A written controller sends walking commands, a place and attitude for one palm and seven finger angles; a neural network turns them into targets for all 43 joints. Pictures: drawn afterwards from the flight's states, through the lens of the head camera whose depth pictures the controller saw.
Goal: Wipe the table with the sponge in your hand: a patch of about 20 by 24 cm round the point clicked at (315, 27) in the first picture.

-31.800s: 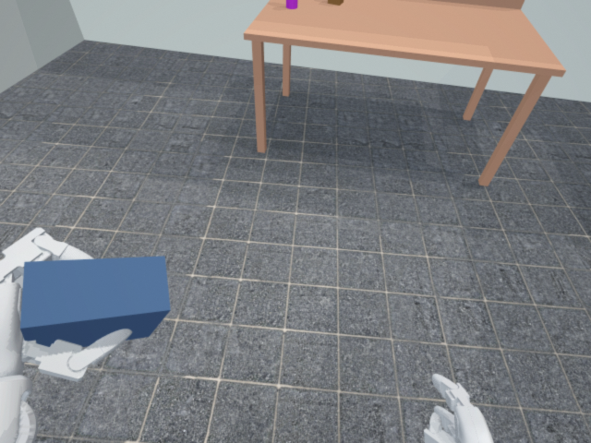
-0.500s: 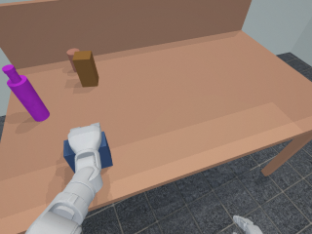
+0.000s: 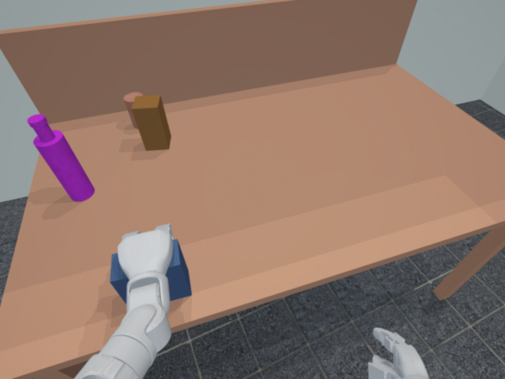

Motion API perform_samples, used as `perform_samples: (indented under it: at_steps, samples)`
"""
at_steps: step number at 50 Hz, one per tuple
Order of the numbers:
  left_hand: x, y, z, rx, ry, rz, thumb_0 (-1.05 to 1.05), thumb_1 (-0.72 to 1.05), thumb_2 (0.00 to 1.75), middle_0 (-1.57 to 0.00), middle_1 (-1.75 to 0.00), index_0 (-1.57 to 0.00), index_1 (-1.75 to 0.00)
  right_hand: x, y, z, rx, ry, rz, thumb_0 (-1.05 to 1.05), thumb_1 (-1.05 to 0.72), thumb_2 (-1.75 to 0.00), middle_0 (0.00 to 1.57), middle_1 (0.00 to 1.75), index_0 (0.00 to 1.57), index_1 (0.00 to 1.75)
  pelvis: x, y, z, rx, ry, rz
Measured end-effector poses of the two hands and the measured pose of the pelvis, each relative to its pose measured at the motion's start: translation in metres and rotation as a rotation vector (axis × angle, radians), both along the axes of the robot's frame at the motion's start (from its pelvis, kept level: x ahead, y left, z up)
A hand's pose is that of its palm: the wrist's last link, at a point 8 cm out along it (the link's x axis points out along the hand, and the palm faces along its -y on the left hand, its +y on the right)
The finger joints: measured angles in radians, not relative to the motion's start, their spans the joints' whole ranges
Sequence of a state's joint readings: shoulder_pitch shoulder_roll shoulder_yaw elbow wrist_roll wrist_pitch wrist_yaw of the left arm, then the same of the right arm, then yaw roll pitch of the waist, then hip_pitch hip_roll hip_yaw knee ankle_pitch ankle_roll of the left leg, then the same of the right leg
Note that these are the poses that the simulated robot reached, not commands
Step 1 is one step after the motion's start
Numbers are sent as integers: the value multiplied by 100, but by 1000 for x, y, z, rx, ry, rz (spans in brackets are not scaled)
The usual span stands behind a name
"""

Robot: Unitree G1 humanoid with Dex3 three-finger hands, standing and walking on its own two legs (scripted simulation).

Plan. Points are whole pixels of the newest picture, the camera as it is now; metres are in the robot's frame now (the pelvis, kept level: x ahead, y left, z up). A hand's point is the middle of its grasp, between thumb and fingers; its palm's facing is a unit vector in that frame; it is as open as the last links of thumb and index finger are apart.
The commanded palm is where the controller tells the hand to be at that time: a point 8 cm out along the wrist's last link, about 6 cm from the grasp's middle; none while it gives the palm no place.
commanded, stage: slide across to the third lane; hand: left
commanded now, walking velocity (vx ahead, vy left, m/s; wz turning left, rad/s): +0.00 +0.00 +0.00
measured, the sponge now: (156, 280) +0.30 +0.22 -0.07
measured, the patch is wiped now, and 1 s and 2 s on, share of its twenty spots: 0.75 0.80 1.00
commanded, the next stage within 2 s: wipe forward along the third lane in 0.68 s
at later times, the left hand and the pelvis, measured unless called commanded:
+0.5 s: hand (175, 263) +0.32 +0.18 -0.02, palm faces -0.09 -0.01 -1.00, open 9.8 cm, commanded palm +0.29 +0.15 +0.02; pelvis -0.02 -0.01 +0.00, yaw +1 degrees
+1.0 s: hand (197, 257) +0.33 +0.15 -0.02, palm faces -0.10 -0.01 -0.99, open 9.8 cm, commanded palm +0.32 +0.13 +0.01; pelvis -0.03 -0.02 +0.00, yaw +0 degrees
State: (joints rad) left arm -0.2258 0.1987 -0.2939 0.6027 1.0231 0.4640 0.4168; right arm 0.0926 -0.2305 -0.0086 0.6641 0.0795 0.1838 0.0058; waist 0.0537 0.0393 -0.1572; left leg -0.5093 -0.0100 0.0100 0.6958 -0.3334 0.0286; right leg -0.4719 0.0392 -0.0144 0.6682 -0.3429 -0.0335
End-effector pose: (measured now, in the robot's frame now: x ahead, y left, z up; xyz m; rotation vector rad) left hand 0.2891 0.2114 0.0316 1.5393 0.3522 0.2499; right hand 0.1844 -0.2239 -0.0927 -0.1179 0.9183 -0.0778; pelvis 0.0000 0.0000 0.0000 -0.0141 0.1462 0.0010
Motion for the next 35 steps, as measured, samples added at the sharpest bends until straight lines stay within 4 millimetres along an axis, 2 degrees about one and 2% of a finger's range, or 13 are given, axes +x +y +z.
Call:
perform_samples:
  at_steps: [5,12,22,35]
  samples:
    - [2,0,0,-1,22,6,0,-47,111,-71,-143,-70,-147,-1,-1,0,-7,-6,1,1,-91,-90,20,30,20,30,-5,-3,-1,1,-3,6]
    - [5,-4,2,5,39,-17,0,-48,111,-73,-141,-72,-145,-14,-6,-8,-4,17,-12,1,-91,-90,20,30,20,30,-10,-5,-1,-1,-3,12]
    - [8,-28,3,2,26,-65,0,-49,111,-74,-140,-73,-144,-32,-8,-18,25,65,-19,1,-91,-90,20,30,20,30,-13,-8,0,3,-12,12]
    - [17,-59,3,11,27,-93,0,-49,111,-74,-139,-74,-143,-39,-14,-19,41,68,-27,1,-91,-90,20,30,20,30,-20,-16,0,8,-9,9]
